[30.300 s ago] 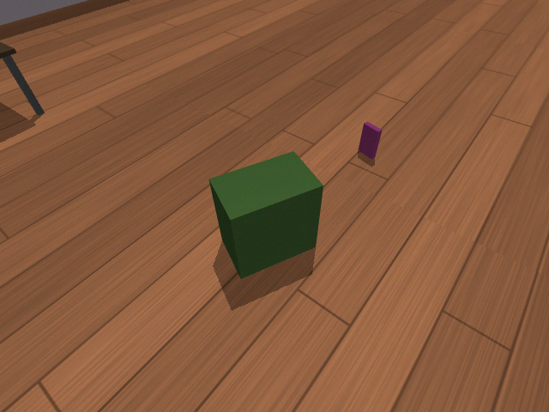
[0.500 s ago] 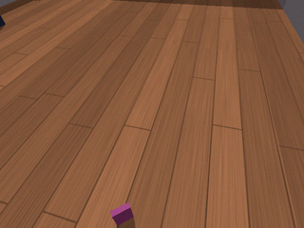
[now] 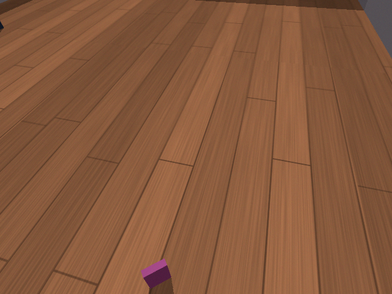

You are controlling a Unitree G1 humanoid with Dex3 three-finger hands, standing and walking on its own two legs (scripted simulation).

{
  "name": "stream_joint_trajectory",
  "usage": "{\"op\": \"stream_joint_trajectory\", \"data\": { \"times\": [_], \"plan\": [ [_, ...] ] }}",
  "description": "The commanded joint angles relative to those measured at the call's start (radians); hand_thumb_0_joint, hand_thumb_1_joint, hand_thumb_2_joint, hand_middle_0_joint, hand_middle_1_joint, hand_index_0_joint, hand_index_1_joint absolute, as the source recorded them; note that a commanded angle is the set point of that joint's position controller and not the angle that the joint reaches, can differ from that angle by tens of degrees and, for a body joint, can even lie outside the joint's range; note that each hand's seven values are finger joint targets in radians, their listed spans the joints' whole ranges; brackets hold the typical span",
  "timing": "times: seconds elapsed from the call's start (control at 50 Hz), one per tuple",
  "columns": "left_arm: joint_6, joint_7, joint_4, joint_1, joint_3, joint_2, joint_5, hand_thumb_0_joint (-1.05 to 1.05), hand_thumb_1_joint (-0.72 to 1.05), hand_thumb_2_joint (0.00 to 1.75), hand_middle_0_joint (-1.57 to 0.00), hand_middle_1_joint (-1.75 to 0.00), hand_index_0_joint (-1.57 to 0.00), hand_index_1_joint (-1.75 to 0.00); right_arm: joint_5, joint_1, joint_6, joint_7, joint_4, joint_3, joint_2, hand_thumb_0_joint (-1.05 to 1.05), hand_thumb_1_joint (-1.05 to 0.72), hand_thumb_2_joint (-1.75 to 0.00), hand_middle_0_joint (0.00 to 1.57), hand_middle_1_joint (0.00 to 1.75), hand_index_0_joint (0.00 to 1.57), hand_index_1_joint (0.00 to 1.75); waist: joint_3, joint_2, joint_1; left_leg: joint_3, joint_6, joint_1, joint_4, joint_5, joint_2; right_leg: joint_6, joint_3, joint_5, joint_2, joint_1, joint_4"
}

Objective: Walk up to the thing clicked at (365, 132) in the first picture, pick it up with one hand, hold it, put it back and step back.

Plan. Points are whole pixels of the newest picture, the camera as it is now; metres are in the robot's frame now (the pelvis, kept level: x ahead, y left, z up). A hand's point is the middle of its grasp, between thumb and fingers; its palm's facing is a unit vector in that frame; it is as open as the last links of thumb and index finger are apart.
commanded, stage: step back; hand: left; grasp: from the side
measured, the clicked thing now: (157, 274) +0.36 +0.21 -0.69
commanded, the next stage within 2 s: none
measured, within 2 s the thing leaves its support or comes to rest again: neither
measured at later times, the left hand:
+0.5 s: hand out of the picture +0.06 +0.30 -0.19, palm faces -0.03 -0.93 -0.36, open 7.4 cm
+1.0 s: hand out of the picture -0.04 +0.31 -0.16, palm faces -0.09 -0.91 -0.40, open 7.4 cm
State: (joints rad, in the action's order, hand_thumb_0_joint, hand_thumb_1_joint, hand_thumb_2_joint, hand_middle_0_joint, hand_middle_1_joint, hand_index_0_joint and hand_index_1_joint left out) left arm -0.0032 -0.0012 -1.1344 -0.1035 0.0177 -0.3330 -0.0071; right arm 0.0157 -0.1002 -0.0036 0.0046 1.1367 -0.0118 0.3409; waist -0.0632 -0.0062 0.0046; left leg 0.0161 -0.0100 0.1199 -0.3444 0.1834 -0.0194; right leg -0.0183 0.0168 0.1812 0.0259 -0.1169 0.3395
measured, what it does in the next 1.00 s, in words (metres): walks backwards: left foot, then right foot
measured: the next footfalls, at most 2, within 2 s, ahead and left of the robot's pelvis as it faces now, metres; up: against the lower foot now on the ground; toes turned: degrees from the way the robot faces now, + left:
left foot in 0.46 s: -0.08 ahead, +0.14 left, +0.00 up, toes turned -1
right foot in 0.88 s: -0.11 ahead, -0.05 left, +0.00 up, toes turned +1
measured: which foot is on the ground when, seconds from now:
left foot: down 0.00-0.24, up 0.26-0.44, down 0.46-0.94, up 0.96-1.00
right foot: down 0.00-0.48, up 0.50-0.86, down 0.88-1.00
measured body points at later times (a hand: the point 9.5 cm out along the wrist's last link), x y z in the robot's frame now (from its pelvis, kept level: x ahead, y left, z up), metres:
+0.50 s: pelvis -0.08 +0.04 -0.03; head -0.01 +0.07 +0.41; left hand +0.07 +0.35 -0.16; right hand -0.02 -0.29 -0.14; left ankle -0.12 +0.14 -0.75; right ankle +0.00 -0.13 -0.74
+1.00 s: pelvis -0.16 +0.05 -0.02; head -0.10 +0.04 +0.42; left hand -0.03 +0.35 -0.13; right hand -0.07 -0.26 -0.15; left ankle -0.15 +0.16 -0.71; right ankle -0.15 -0.05 -0.75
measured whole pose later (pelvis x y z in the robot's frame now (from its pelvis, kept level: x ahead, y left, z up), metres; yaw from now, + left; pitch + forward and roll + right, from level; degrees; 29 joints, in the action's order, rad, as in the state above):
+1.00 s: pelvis -0.16 +0.05 -0.02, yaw -4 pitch -3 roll +1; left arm 0.04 0.00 -0.84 -0.14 0.06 -0.36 -0.04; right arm 0.00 -0.10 0.05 -0.02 0.88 -0.05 0.35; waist -0.19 -0.01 -0.01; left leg -0.03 0.02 0.37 -0.93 0.52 0.07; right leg 0.05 -0.07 0.31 -0.06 -0.27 0.64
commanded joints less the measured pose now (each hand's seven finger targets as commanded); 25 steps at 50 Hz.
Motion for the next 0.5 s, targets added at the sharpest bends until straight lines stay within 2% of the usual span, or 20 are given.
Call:
{"op": "stream_joint_trajectory", "data": {
  "times": [0.0,0.02,0.06,0.12,0.16,0.18,0.2,0.22,0.24,0.26,0.3,0.32,0.34,0.36,0.38,0.4,0.42,0.44,0.46,0.48],
  "plan": [
    [-0.012,0.026,0.108,-0.008,0.081,-0.262,0.011,0.00,0.90,0.90,-0.20,-0.30,-0.20,-0.30,-0.011,0.018,0.007,-0.011,-0.091,-0.055,0.235,0.00,-0.90,-0.90,0.20,0.30,0.20,0.30,0.049,0.010,-0.006,-0.093,0.072,0.048,-0.051,-0.277,-0.099,0.062,-0.087,-0.284,0.086,-0.027,0.076],
    [-0.009,0.026,0.119,-0.009,0.083,-0.257,0.009,0.00,0.90,0.90,-0.20,-0.30,-0.20,-0.30,-0.010,0.020,0.009,-0.010,-0.102,-0.061,0.233,0.00,-0.90,-0.90,0.20,0.30,0.20,0.30,0.086,0.009,-0.002,-0.098,0.084,0.047,-0.066,-0.281,-0.103,0.071,-0.082,-0.269,0.078,-0.025,0.101],
    [0.000,0.023,0.152,0.013,0.082,-0.244,0.006,0.00,0.90,0.90,-0.20,-0.30,-0.20,-0.30,-0.010,0.017,0.016,-0.006,-0.125,-0.071,0.247,0.00,-0.90,-0.90,0.20,0.30,0.20,0.30,0.114,-0.020,0.007,-0.112,0.104,0.078,-0.062,-0.226,-0.111,0.072,-0.086,-0.197,0.063,-0.031,0.151],
    [0.008,0.020,0.180,-0.013,0.081,-0.242,-0.002,0.00,0.90,0.90,-0.20,-0.30,-0.20,-0.30,-0.009,0.038,0.026,-0.002,-0.161,-0.081,0.252,0.00,-0.90,-0.90,0.20,0.30,0.20,0.30,0.139,-0.048,-0.006,-0.117,0.129,0.085,-0.094,-0.164,-0.118,0.077,-0.085,-0.139,0.053,-0.064,0.191],
    [0.012,0.018,0.197,-0.017,0.086,-0.256,-0.006,0.00,0.90,0.90,-0.20,-0.30,-0.20,-0.30,-0.008,0.038,0.033,-0.002,-0.180,-0.085,0.246,0.00,-0.90,-0.90,0.20,0.30,0.20,0.30,0.143,-0.027,-0.009,-0.109,0.127,0.118,-0.152,-0.075,-0.092,0.106,-0.123,-0.111,0.081,-0.080,0.184],
    [0.012,0.018,0.202,-0.026,0.092,-0.269,-0.008,0.00,0.90,0.90,-0.20,-0.30,-0.20,-0.30,-0.010,0.041,0.037,-0.001,-0.188,-0.086,0.239,0.00,-0.90,-0.90,0.20,0.30,0.20,0.30,0.141,-0.007,-0.016,-0.099,0.115,0.129,-0.207,-0.003,-0.064,0.132,-0.153,-0.108,0.111,-0.099,0.158],
    [0.011,0.017,0.209,-0.029,0.100,-0.293,-0.011,0.00,0.90,0.90,-0.20,-0.30,-0.20,-0.30,-0.010,0.039,0.041,-0.001,-0.195,-0.085,0.228,0.00,-0.90,-0.90,0.20,0.30,0.20,0.30,0.131,0.050,-0.022,-0.075,0.091,0.153,-0.296,0.077,-0.014,0.169,-0.213,-0.117,0.165,-0.117,0.100],
    [0.010,0.018,0.220,-0.012,0.108,-0.324,-0.017,0.00,0.90,0.90,-0.20,-0.30,-0.20,-0.30,-0.009,0.028,0.045,0.001,-0.199,-0.082,0.209,0.00,-0.90,-0.90,0.20,0.30,0.20,0.30,0.107,0.150,-0.024,-0.021,0.056,0.177,-0.444,0.212,0.069,0.224,-0.315,-0.130,0.257,-0.153,-0.001],
    [0.006,0.021,0.249,0.017,0.116,-0.358,-0.027,0.00,0.90,0.90,-0.20,-0.30,-0.20,-0.30,-0.006,0.009,0.055,0.004,-0.207,-0.082,0.205,0.00,-0.90,-0.90,0.20,0.30,0.20,0.30,0.085,0.220,-0.032,-0.033,0.044,0.199,-0.631,0.368,0.114,0.294,-0.403,-0.149,0.348,-0.203,-0.051],
    [0.003,0.024,0.272,0.033,0.121,-0.364,-0.038,0.00,0.90,0.90,-0.20,-0.30,-0.20,-0.30,-0.001,-0.025,0.062,0.005,-0.210,-0.085,0.211,0.00,-0.90,-0.90,0.20,0.30,0.20,0.30,0.076,0.214,-0.021,-0.084,0.046,0.202,-0.714,0.397,0.090,0.322,-0.413,-0.157,0.368,-0.247,-0.040],
    [0.003,0.032,0.312,0.118,0.118,-0.337,-0.036,0.00,0.90,0.90,-0.20,-0.30,-0.20,-0.30,-0.020,-0.100,0.062,0.010,-0.202,-0.093,0.230,0.00,-0.90,-0.90,0.20,0.30,0.20,0.30,0.089,0.210,0.029,-0.128,0.052,0.178,-0.759,0.358,0.063,0.285,-0.302,-0.167,0.319,-0.276,0.005],
    [0.005,0.032,0.321,0.131,0.111,-0.315,-0.035,0.00,0.90,0.90,-0.20,-0.30,-0.20,-0.30,-0.028,-0.119,0.057,0.008,-0.200,-0.093,0.229,0.00,-0.90,-0.90,0.20,0.30,0.20,0.30,0.105,0.197,0.035,-0.114,0.046,0.189,-0.728,0.337,0.070,0.254,-0.250,-0.183,0.275,-0.237,0.040],
    [0.007,0.034,0.335,0.141,0.110,-0.314,-0.040,0.00,0.90,0.90,-0.20,-0.30,-0.20,-0.30,-0.027,-0.143,0.053,0.006,-0.205,-0.093,0.236,0.00,-0.90,-0.90,0.20,0.30,0.20,0.30,0.118,0.218,0.041,-0.097,0.043,0.188,-0.663,0.317,0.049,0.230,-0.239,-0.197,0.266,-0.218,0.069],
    [0.012,0.034,0.339,0.121,0.109,-0.303,-0.041,0.00,0.90,0.90,-0.20,-0.30,-0.20,-0.30,-0.025,-0.142,0.049,0.004,-0.209,-0.091,0.238,0.00,-0.90,-0.90,0.20,0.30,0.20,0.30,0.125,0.211,0.027,-0.076,0.037,0.198,-0.566,0.309,0.040,0.217,-0.234,-0.200,0.250,-0.173,0.099],
    [0.016,0.037,0.347,0.107,0.112,-0.304,-0.039,0.00,0.90,0.90,-0.20,-0.30,-0.20,-0.30,-0.018,-0.153,0.043,0.000,-0.219,-0.090,0.235,0.00,-0.90,-0.90,0.20,0.30,0.20,0.30,0.142,0.210,0.024,-0.086,0.040,0.213,-0.418,0.287,0.011,0.191,-0.242,-0.231,0.249,-0.093,0.148],
    [0.023,0.036,0.344,0.087,0.108,-0.296,-0.029,0.00,0.90,0.90,-0.20,-0.30,-0.20,-0.30,-0.007,-0.148,0.036,-0.002,-0.217,-0.091,0.233,0.00,-0.90,-0.90,0.20,0.30,0.20,0.30,0.143,0.169,0.018,-0.054,0.035,0.179,-0.287,0.212,0.021,0.165,-0.202,-0.236,0.216,-0.078,0.205],
    [0.035,0.033,0.351,0.085,0.105,-0.294,-0.017,0.00,0.90,0.90,-0.20,-0.30,-0.20,-0.30,0.004,-0.158,0.027,-0.006,-0.223,-0.093,0.216,0.00,-0.90,-0.90,0.20,0.30,0.20,0.30,0.131,0.143,0.035,-0.038,0.030,0.145,-0.097,0.064,0.023,0.136,-0.170,-0.235,0.181,-0.070,0.280],
    [0.049,0.028,0.347,0.047,0.096,-0.256,-0.006,0.00,0.90,0.90,-0.20,-0.30,-0.20,-0.30,0.022,-0.138,0.021,-0.011,-0.221,-0.101,0.230,0.00,-0.90,-0.90,0.20,0.30,0.20,0.30,0.113,0.029,0.012,-0.110,0.016,0.076,-0.023,-0.109,-0.012,0.107,-0.124,-0.136,0.100,-0.149,0.388],
    [0.053,0.030,0.364,0.015,0.085,-0.205,0.002,0.00,0.90,0.90,-0.20,-0.30,-0.20,-0.30,0.043,-0.129,0.016,-0.018,-0.241,-0.122,0.315,0.00,-0.90,-0.90,0.20,0.30,0.20,0.30,0.102,-0.207,-0.007,-0.351,0.029,-0.021,-0.016,-0.429,-0.181,0.066,-0.088,0.189,-0.046,-0.345,0.553],
    [0.058,0.039,0.348,0.004,0.086,-0.199,0.004,0.00,0.90,0.90,-0.20,-0.30,-0.20,-0.30,0.047,-0.086,0.017,-0.018,-0.258,-0.128,0.362,0.00,-0.90,-0.90,0.20,0.30,0.20,0.30,0.081,-0.179,-0.024,-0.378,0.075,-0.043,-0.071,-0.605,-0.236,0.050,-0.145,0.398,-0.139,-0.453,0.634]
  ]
}}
